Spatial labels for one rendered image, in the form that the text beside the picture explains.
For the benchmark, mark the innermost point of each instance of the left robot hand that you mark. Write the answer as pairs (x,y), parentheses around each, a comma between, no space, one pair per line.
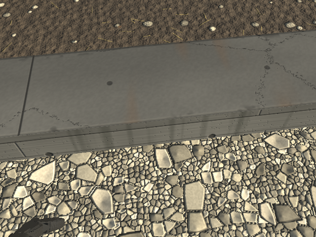
(37,227)

